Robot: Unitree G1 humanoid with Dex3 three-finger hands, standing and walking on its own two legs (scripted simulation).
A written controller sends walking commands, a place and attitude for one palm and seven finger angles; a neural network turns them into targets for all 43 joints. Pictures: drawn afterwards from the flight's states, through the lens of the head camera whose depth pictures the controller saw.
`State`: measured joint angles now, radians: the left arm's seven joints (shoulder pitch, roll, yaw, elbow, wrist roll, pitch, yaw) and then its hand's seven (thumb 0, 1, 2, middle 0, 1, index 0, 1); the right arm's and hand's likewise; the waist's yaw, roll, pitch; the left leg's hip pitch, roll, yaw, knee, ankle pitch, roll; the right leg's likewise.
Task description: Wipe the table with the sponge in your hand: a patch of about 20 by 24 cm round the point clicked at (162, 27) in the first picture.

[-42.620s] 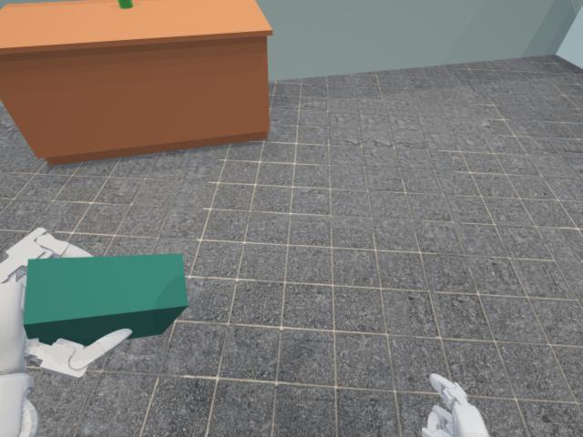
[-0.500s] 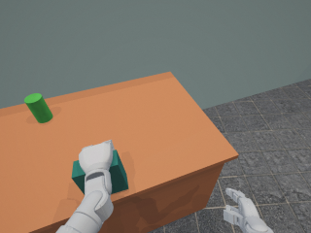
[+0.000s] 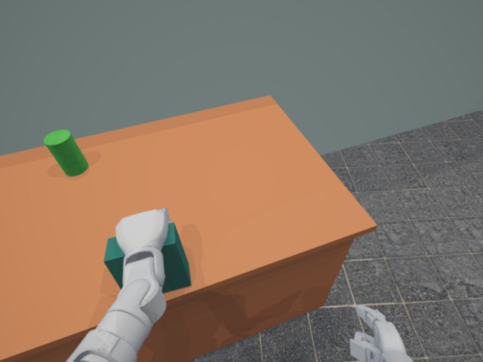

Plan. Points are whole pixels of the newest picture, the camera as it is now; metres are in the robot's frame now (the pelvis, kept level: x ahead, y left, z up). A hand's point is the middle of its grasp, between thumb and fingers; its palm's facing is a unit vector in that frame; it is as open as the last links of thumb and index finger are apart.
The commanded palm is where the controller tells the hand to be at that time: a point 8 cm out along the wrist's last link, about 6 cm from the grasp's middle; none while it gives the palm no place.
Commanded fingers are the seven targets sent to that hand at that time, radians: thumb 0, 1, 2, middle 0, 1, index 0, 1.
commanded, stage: wipe forward along the middle lane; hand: left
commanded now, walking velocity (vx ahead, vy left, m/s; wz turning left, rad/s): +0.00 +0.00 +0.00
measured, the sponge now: (154, 270) +0.30 +0.22 -0.07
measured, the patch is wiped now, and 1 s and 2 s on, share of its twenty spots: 0.95 0.95 0.95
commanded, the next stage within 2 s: slide back across to the first lane in 1.32 s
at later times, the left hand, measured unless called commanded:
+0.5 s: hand (151, 228) +0.36 +0.23 -0.01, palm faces -0.11 +0.00 -0.99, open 10.1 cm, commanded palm +0.34 +0.24 +0.02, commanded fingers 0.00 0.10 1.30 -1.20 -1.60 -1.20 -1.60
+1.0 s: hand (147, 206) +0.41 +0.25 -0.01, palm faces -0.14 +0.01 -0.99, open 10.1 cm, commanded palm +0.40 +0.26 +0.02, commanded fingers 0.00 0.10 1.30 -1.20 -1.60 -1.20 -1.60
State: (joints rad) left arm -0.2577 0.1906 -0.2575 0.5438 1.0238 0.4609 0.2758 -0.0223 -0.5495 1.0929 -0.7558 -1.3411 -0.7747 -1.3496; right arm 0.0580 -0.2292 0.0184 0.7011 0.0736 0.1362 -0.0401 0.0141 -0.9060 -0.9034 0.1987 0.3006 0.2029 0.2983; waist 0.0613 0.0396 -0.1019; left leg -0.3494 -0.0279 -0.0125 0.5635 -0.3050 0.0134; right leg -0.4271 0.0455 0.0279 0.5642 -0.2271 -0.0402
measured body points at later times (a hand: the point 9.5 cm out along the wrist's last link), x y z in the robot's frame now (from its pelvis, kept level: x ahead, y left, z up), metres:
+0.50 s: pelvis -0.03 -0.03 -0.02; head +0.01 -0.05 +0.43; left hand +0.36 +0.22 +0.05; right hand +0.11 -0.27 -0.15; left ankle -0.01 +0.11 -0.73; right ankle +0.03 -0.10 -0.73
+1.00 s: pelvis -0.04 -0.03 -0.03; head +0.05 -0.05 +0.41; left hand +0.41 +0.25 +0.05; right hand +0.04 -0.30 -0.17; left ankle -0.01 +0.11 -0.73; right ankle +0.03 -0.10 -0.73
